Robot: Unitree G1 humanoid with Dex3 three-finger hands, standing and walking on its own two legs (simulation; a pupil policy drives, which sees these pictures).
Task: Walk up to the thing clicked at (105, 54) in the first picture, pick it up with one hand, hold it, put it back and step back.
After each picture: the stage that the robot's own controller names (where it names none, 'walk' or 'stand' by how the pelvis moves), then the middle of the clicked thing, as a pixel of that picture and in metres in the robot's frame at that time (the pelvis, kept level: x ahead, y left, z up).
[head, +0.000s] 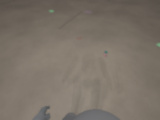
stand; (105, 54) +1.36 -0.32 -0.72
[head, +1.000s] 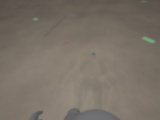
walk; (93, 55) +1.27 +0.05 -0.70
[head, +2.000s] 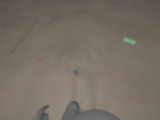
walk; (75, 73) +0.75 +0.27 -0.72
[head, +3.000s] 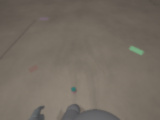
walk; (73, 90) +0.43 +0.22 -0.70
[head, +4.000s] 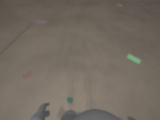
stand; (69, 100) +0.33 +0.20 -0.71
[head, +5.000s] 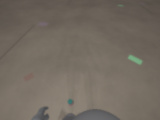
stand; (70, 102) +0.32 +0.20 -0.72
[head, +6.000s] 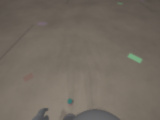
stand; (70, 102) +0.31 +0.21 -0.73
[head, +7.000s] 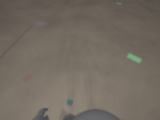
stand; (69, 103) +0.30 +0.22 -0.73
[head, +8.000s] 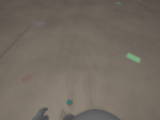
stand; (69, 103) +0.30 +0.22 -0.73
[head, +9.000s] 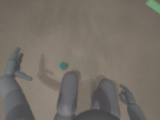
go down; (63, 66) +0.37 +0.24 -0.38
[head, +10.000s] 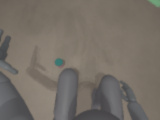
go down; (59, 63) +0.38 +0.26 -0.30
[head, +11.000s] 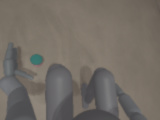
close in; (37, 61) +0.35 +0.29 -0.22
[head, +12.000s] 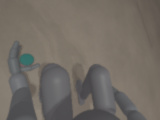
close; (26, 61) +0.35 +0.29 -0.21
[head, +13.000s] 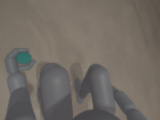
close; (24, 60) +0.35 +0.30 -0.22
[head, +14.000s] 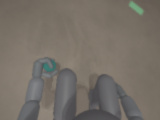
lift; (49, 67) +0.30 +0.28 -0.09
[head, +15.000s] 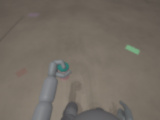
lift; (63, 71) +0.33 +0.18 +0.04
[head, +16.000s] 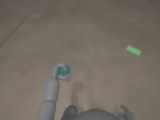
hold; (65, 74) +0.32 +0.17 +0.01
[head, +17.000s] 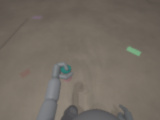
hold; (66, 73) +0.33 +0.17 +0.01
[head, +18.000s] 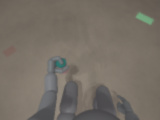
crouch; (62, 66) +0.36 +0.20 -0.08
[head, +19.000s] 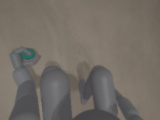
lower; (30, 57) +0.37 +0.29 -0.22
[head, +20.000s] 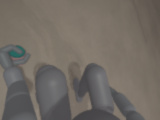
lower; (19, 56) +0.38 +0.31 -0.22
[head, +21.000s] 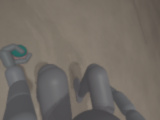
lower; (20, 55) +0.38 +0.31 -0.22
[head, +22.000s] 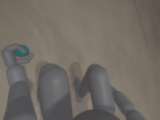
lower; (22, 55) +0.37 +0.31 -0.22
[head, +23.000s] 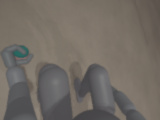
loosen; (22, 56) +0.37 +0.31 -0.22
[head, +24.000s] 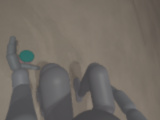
withdraw; (26, 58) +0.36 +0.28 -0.22
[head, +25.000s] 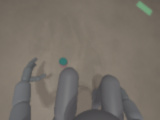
walk; (63, 63) +0.39 +0.24 -0.29
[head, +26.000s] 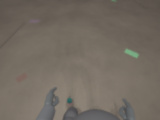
stand; (69, 101) +0.32 +0.19 -0.65
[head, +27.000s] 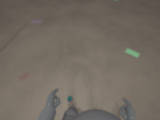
stand; (70, 99) +0.33 +0.21 -0.67
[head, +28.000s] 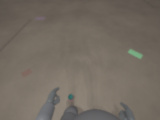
stand; (70, 98) +0.33 +0.20 -0.67
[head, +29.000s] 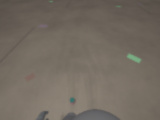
walk; (72, 101) +0.35 +0.20 -0.72
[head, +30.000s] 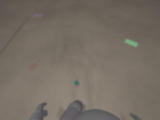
walk; (76, 84) +0.50 +0.18 -0.71
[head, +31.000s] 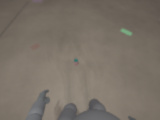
walk; (76, 62) +0.83 +0.17 -0.70
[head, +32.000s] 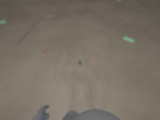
stand; (79, 63) +0.98 +0.21 -0.71
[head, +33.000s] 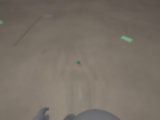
stand; (78, 64) +0.97 +0.21 -0.73
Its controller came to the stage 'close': yes
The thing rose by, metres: 0.71
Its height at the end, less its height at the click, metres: +0.00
